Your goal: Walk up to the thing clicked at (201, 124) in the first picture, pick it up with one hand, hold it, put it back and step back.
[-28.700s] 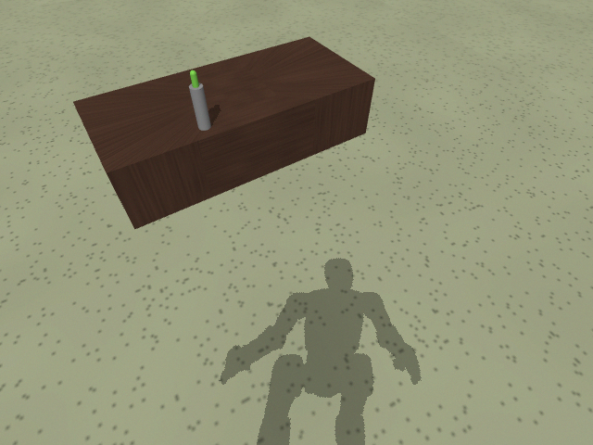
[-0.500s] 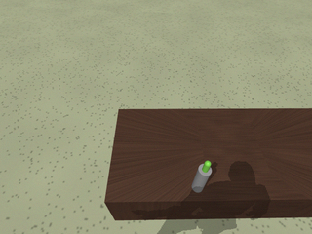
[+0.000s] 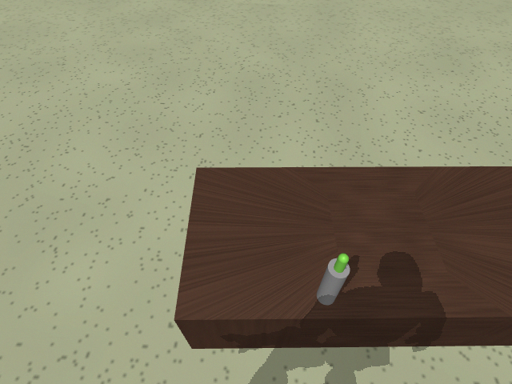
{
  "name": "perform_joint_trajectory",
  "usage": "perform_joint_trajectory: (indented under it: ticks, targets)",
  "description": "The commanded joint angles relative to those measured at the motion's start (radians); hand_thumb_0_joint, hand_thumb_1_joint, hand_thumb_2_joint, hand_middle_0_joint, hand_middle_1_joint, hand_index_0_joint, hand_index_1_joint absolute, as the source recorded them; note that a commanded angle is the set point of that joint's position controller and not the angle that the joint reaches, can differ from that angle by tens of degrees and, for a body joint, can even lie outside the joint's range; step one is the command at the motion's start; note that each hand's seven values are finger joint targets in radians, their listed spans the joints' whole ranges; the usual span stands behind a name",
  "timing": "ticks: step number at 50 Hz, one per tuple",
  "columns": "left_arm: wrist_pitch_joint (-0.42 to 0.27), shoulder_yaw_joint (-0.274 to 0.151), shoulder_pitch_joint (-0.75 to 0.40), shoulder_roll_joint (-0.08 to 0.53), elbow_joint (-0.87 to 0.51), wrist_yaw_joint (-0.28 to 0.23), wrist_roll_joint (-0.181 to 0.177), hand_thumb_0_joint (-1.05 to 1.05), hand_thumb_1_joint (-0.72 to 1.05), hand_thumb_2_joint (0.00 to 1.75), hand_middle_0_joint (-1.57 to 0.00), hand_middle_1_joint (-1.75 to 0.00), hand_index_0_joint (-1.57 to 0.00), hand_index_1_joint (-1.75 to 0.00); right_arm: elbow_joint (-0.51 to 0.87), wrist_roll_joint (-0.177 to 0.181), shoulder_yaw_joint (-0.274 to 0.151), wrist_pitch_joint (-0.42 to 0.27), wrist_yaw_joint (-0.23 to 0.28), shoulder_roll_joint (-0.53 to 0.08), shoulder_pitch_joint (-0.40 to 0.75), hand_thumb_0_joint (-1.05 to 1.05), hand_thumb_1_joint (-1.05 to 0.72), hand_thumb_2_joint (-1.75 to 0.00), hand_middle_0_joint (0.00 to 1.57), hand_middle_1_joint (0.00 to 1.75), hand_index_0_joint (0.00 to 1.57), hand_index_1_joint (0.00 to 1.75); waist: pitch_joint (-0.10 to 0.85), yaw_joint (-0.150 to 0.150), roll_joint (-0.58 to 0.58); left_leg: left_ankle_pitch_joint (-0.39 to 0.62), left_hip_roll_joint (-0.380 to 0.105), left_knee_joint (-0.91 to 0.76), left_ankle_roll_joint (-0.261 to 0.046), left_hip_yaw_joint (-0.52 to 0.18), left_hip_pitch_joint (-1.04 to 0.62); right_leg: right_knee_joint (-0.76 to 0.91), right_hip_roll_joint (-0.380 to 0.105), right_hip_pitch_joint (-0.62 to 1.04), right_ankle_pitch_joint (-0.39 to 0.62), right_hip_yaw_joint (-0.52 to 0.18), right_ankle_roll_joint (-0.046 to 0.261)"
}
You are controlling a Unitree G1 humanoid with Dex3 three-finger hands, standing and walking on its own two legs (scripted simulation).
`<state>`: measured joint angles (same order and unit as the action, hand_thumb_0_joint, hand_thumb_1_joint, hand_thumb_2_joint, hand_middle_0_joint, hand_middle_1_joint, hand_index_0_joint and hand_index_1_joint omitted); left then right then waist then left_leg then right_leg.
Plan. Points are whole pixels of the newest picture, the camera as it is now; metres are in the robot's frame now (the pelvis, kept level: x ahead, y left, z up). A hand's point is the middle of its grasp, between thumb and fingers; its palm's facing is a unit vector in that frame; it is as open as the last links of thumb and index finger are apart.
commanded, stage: step back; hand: right
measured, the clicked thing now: (334, 278) +0.42 -0.20 -0.33
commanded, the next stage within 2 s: none
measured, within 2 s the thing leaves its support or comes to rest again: neither
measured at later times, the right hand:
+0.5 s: hand out of the picture +0.00 -0.21 -0.15, palm faces -0.01 +0.90 -0.43, open 7.4 cm
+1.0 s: hand out of the picture -0.09 -0.22 -0.17, palm faces -0.06 +0.90 -0.42, open 7.4 cm
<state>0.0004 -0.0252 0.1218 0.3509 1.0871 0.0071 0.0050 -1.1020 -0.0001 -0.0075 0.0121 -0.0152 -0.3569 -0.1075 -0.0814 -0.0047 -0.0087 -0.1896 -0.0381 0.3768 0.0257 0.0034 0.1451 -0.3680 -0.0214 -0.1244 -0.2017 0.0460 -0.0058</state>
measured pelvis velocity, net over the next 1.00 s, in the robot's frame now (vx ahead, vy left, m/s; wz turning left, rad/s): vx -0.18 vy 0.05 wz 0.02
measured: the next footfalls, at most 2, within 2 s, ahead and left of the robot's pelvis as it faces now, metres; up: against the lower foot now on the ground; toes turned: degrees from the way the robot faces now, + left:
right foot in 0.66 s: -0.09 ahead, -0.08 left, +0.00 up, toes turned -1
left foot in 1.00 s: -0.14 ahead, +0.17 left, +0.00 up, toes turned -2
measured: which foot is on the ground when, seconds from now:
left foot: down 0.00-0.68, up 0.70-0.98, down 1.00-1.00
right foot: down 0.00-0.26, up 0.28-0.64, down 0.66-1.00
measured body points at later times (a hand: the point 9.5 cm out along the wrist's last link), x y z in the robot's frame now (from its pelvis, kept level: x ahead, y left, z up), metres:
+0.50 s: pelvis -0.07 +0.05 -0.01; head +0.01 +0.08 +0.43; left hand +0.06 +0.36 -0.16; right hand +0.00 -0.26 -0.12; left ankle -0.05 +0.14 -0.75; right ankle -0.11 -0.09 -0.68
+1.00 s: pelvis -0.18 +0.05 -0.03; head -0.12 +0.06 +0.41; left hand -0.04 +0.37 -0.13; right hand -0.08 -0.27 -0.14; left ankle -0.18 +0.17 -0.75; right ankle -0.13 -0.07 -0.75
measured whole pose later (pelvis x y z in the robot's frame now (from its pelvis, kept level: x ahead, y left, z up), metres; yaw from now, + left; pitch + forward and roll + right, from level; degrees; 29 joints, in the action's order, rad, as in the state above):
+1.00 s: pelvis -0.18 +0.05 -0.03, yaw +1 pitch -2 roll +0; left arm 0.05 -0.06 0.11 0.39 0.75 -0.01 0.03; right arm -0.86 -0.01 -0.04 0.03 0.01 -0.41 -0.18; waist -0.18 0.00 0.01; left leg -0.35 0.03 0.67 0.00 -0.04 0.27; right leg -0.71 -0.05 -0.38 -0.30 0.02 -0.01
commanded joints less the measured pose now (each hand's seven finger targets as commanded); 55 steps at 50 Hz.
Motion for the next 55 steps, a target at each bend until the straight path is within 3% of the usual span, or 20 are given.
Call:
perform_joint_trajectory:
  ticks: [1, 6, 9, 11, 13, 15, 17, 24, 28, 32, 33, 34, 35, 39, 46, 49, 50, 51, 52, 55]
  targets:
    - [-0.003, -0.087, -0.028, 0.268, -0.113, -0.023, -0.01, 0.0, 0.9, 0.9, -0.2, -0.3, -0.2, -0.3, 0.105, 0.01, -0.067, 0.0, 0.017, -0.219, -0.006, 0.0, -0.9, -0.9, 0.2, 0.3, 0.2, 0.3, 0.127, -0.004, 0.081, 0.268, -0.025, 0.205, -0.073, -0.027, 0.022, -0.005, -0.167, -0.019, 0.37, -0.154, 0.118]
    - [0.01, -0.102, -0.151, 0.301, -0.222, -0.03, 0.025, 0.0, 0.9, 0.9, -0.2, -0.3, -0.2, -0.3, 0.161, 0.005, -0.088, 0.038, 0.011, -0.214, -0.088, 0.0, -0.9, -0.9, 0.2, 0.3, 0.2, 0.3, 0.105, -0.031, 0.208, -0.358, 0.038, 0.567, -0.082, -0.097, 0.13, -0.024, -0.348, -0.154, 0.382, -0.255, 0.267]
    - [0.018, -0.088, -0.158, 0.27, -0.246, -0.031, 0.024, 0.0, 0.9, 0.9, -0.2, -0.3, -0.2, -0.3, 0.174, 0.001, -0.092, 0.025, 0.012, -0.214, -0.128, 0.0, -0.9, -0.9, 0.2, 0.3, 0.2, 0.3, 0.116, -0.033, 0.179, -0.211, 0.031, 0.36, -0.073, -0.046, 0.15, -0.149, -0.259, -0.097, 0.361, -0.178, 0.19]
    - [0.039, -0.079, -0.142, 0.243, -0.263, -0.026, 0.008, 0.0, 0.9, 0.9, -0.2, -0.3, -0.2, -0.3, 0.172, -0.023, -0.101, 0.009, 0.017, -0.225, -0.153, 0.0, -0.9, -0.9, 0.2, 0.3, 0.2, 0.3, 0.102, -0.039, 0.044, 0.172, -0.003, 0.067, -0.068, -0.055, 0.108, -0.313, -0.154, -0.113, 0.213, -0.112, 0.118]
    - [0.055, -0.074, -0.085, 0.187, -0.278, -0.036, -0.004, 0.0, 0.9, 0.9, -0.2, -0.3, -0.2, -0.3, 0.222, -0.038, -0.132, -0.004, 0.018, -0.377, -0.097, 0.0, -0.9, -0.9, 0.2, 0.3, 0.2, 0.3, 0.13, -0.009, -0.19, 0.637, -0.272, 0.015, -0.209, -0.419, 0.019, -0.626, 0.118, -0.311, -0.43, -0.149, 0.039]
    - [0.06, -0.084, -0.108, 0.213, -0.264, -0.052, 0.005, 0.0, 0.9, 0.9, -0.2, -0.3, -0.2, -0.3, 0.248, -0.025, -0.131, -0.008, 0.03, -0.361, -0.064, 0.0, -0.9, -0.9, 0.2, 0.3, 0.2, 0.3, 0.169, -0.03, -0.142, 0.551, -0.299, 0.021, -0.246, -0.446, 0.033, -0.797, 0.132, -0.327, -0.446, -0.289, 0.042]
    - [0.06, -0.078, -0.014, 0.216, -0.244, -0.051, -0.009, 0.0, 0.9, 0.9, -0.2, -0.3, -0.2, -0.3, 0.271, -0.034, -0.113, -0.007, 0.045, -0.289, 0.022, 0.0, -0.9, -0.9, 0.2, 0.3, 0.2, 0.3, 0.154, 0.039, -0.132, 0.55, -0.203, 0.089, -0.223, -0.263, -0.06, -0.858, 0.119, -0.415, -0.323, -0.269, 0.033]
    - [0.04, -0.086, -0.043, 0.208, -0.297, -0.038, 0.004, 0.0, 0.9, 0.9, -0.2, -0.3, -0.2, -0.3, 0.292, -0.022, -0.109, -0.004, 0.058, -0.26, -0.099, 0.0, -0.9, -0.9, 0.2, 0.3, 0.2, 0.3, 0.133, -0.04, -0.113, 0.618, -0.232, 0.135, -0.274, -0.235, -0.175, -0.642, 0.087, -0.386, -0.311, -0.191, -0.019]
    - [0.032, -0.093, 0.004, 0.207, -0.297, -0.027, 0.011, 0.0, 0.9, 0.9, -0.2, -0.3, -0.2, -0.3, 0.323, -0.02, -0.113, 0.001, 0.053, -0.286, -0.078, 0.0, -0.9, -0.9, 0.2, 0.3, 0.2, 0.3, 0.175, -0.036, -0.131, 0.448, -0.228, 0.143, -0.259, -0.233, -0.12, -0.426, 0.052, -0.261, -0.27, -0.117, -0.001]
    - [0.02, -0.102, 0.122, 0.198, -0.253, -0.019, 0.024, 0.0, 0.9, 0.9, -0.2, -0.3, -0.2, -0.3, 0.34, -0.007, -0.104, 0.011, 0.04, -0.286, 0.0, 0.0, -0.9, -0.9, 0.2, 0.3, 0.2, 0.3, 0.16, 0.031, -0.108, 0.214, -0.188, 0.194, -0.176, -0.194, 0.121, -0.112, 0.031, -0.026, -0.015, -0.069, 0.049]
    - [0.012, -0.115, 0.12, 0.246, -0.262, -0.02, 0.036, 0.0, 0.9, 0.9, -0.2, -0.3, -0.2, -0.3, 0.338, 0.001, -0.092, 0.011, 0.039, -0.251, -0.01, 0.0, -0.9, -0.9, 0.2, 0.3, 0.2, 0.3, 0.16, 0.022, -0.007, 0.098, -0.124, 0.261, -0.116, -0.162, 0.235, -0.07, -0.065, 0.026, 0.029, -0.218, 0.08]
    - [0.011, -0.133, 0.08, 0.329, -0.285, -0.017, 0.026, 0.0, 0.9, 0.9, -0.2, -0.3, -0.2, -0.3, 0.353, 0.01, -0.084, 0.01, 0.038, -0.213, 0.013, 0.0, -0.9, -0.9, 0.2, 0.3, 0.2, 0.3, 0.104, 0.028, 0.195, -0.163, 0.075, 0.433, -0.048, -0.066, 0.337, 0.001, -0.23, -0.04, 0.084, -0.455, 0.214]
    - [0.009, -0.138, 0.037, 0.368, -0.318, -0.017, 0.032, 0.0, 0.9, 0.9, -0.2, -0.3, -0.2, -0.3, 0.34, 0.006, -0.091, 0.016, 0.047, -0.225, 0.028, 0.0, -0.9, -0.9, 0.2, 0.3, 0.2, 0.3, 0.068, 0.057, 0.275, -0.435, 0.129, 0.684, -0.03, -0.085, 0.315, 0.044, -0.385, -0.167, 0.186, -0.602, 0.346]
    - [0.007, -0.115, -0.064, 0.258, -0.363, -0.033, 0.022, 0.0, 0.9, 0.9, -0.2, -0.3, -0.2, -0.3, 0.305, 0.009, -0.082, 0.008, 0.05, -0.226, -0.075, 0.0, -0.9, -0.9, 0.2, 0.3, 0.2, 0.3, 0.068, -0.006, 0.15, -0.329, 0.146, 0.826, -0.024, -0.155, 0.334, -0.074, -0.221, -0.11, 0.449, -0.292, 0.243]
    - [0.025, -0.108, 0.002, 0.26, -0.399, -0.039, 0.025, 0.0, 0.9, 0.9, -0.2, -0.3, -0.2, -0.3, 0.317, -0.01, -0.082, -0.005, 0.045, -0.211, -0.109, 0.0, -0.9, -0.9, 0.2, 0.3, 0.2, 0.3, 0.138, 0.029, 0.196, -0.285, 0.052, 0.329, -0.025, -0.047, 0.246, -0.19, -0.217, 0.051, 0.443, -0.258, 0.206]
    - [0.043, -0.096, 0.002, 0.245, -0.411, -0.025, 0.012, 0.0, 0.9, 0.9, -0.2, -0.3, -0.2, -0.3, 0.298, -0.029, -0.1, -0.021, 0.04, -0.225, -0.16, 0.0, -0.9, -0.9, 0.2, 0.3, 0.2, 0.3, 0.157, 0.0, 0.11, 0.058, 0.032, 0.038, -0.049, -0.045, 0.054, -0.311, -0.142, -0.1, 0.234, -0.206, 0.119]
    - [0.047, -0.088, 0.028, 0.203, -0.42, -0.02, 0.007, 0.0, 0.9, 0.9, -0.2, -0.3, -0.2, -0.3, 0.31, -0.046, -0.121, -0.025, 0.041, -0.308, -0.147, 0.0, -0.9, -0.9, 0.2, 0.3, 0.2, 0.3, 0.16, 0.01, -0.075, 0.16, -0.173, 0.007, -0.122, -0.33, -0.01, -0.437, -0.028, -0.277, -0.021, -0.167, 0.063]
    - [0.045, -0.105, -0.035, 0.227, -0.423, -0.032, 0.001, 0.0, 0.9, 0.9, -0.2, -0.3, -0.2, -0.3, 0.327, -0.027, -0.137, -0.019, 0.03, -0.419, -0.093, 0.0, -0.9, -0.9, 0.2, 0.3, 0.2, 0.3, 0.132, -0.031, -0.257, 0.272, -0.358, -0.059, -0.297, -0.538, 0.129, -0.655, 0.115, -0.301, -0.43, -0.11, 0.024]
    - [0.049, -0.113, -0.068, 0.245, -0.41, -0.041, 0.019, 0.0, 0.9, 0.9, -0.2, -0.3, -0.2, -0.3, 0.326, -0.036, -0.142, -0.024, 0.034, -0.406, -0.09, 0.0, -0.9, -0.9, 0.2, 0.3, 0.2, 0.3, 0.112, -0.047, -0.17, 0.259, -0.376, -0.049, -0.336, -0.577, 0.181, -0.811, 0.118, -0.304, -0.46, -0.238, 0.026]
    - [0.049, -0.115, 0.043, 0.226, -0.358, -0.035, -0.004, 0.0, 0.9, 0.9, -0.2, -0.3, -0.2, -0.3, 0.34, -0.031, -0.102, -0.024, 0.048, -0.29, 0.003, 0.0, -0.9, -0.9, 0.2, 0.3, 0.2, 0.3, 0.078, 0.038, -0.097, 0.355, -0.24, 0.033, -0.249, -0.282, 0.112, -0.935, 0.12, -0.377, -0.32, -0.258, 0.028]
